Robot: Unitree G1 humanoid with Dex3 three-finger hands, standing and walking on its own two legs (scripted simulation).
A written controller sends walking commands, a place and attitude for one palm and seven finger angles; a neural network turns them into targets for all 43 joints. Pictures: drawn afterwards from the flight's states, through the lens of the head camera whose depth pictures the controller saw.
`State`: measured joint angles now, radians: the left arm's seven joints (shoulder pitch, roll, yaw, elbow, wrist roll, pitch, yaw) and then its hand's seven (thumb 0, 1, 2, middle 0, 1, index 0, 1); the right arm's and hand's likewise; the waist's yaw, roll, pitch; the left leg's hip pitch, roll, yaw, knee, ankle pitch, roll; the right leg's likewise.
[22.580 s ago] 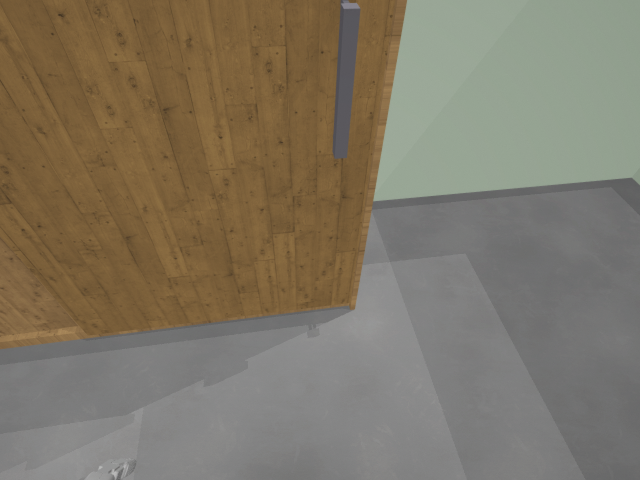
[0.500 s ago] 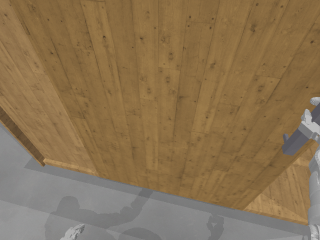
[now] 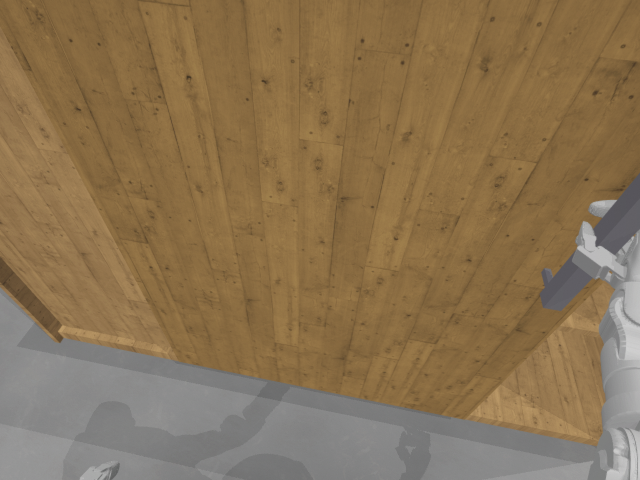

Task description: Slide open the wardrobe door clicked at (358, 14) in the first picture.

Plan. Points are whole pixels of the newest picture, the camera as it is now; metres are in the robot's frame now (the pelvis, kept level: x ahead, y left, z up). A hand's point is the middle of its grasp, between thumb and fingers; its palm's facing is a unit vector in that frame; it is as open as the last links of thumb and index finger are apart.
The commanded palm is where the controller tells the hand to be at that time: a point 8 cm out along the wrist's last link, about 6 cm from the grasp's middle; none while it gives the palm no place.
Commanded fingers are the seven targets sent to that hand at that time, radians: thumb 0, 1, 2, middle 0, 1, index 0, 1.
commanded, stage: stop walking and hold the door there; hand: right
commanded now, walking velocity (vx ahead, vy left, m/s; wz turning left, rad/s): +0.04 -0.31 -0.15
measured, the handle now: (599, 228) +0.43 -0.33 +0.12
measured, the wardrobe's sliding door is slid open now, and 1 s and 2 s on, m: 0.44 0.44 0.44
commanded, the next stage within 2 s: loosen the grip on the handle in 0.92 s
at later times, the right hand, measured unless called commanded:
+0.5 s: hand (586, 254) +0.39 -0.30 +0.12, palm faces +0.29 +0.95 -0.12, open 6.0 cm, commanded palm +0.35 -0.32 +0.10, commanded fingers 0.00 -0.90 -0.90 0.45 1.40 0.45 1.40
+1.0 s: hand (587, 253) +0.39 -0.30 +0.12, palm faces +0.32 +0.93 -0.15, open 5.9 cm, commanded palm +0.34 -0.34 +0.13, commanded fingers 0.00 -0.90 -0.90 0.45 1.40 0.45 1.40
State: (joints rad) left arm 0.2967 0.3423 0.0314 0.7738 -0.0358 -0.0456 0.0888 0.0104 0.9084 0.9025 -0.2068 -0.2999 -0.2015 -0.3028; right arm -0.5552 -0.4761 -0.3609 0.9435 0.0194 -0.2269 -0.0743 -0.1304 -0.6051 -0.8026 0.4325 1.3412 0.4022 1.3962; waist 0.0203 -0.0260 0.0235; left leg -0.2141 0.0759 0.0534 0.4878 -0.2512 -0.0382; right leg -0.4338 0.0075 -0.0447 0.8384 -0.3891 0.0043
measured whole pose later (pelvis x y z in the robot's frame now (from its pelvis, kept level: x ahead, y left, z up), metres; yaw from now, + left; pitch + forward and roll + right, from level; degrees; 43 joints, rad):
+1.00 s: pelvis -0.04 -0.06 +0.00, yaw -2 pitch +0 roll +2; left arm 0.28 0.30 -0.01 0.73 -0.04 -0.05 0.11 0.01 0.91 0.90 -0.20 -0.30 -0.20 -0.30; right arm -0.67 -0.39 -0.21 0.85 0.07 -0.17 -0.09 -0.08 -0.69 -0.76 0.44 1.39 0.30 1.40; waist 0.04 -0.01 0.07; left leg -0.21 -0.01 0.05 0.51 -0.30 0.00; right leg -0.38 -0.09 -0.09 0.54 -0.16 0.00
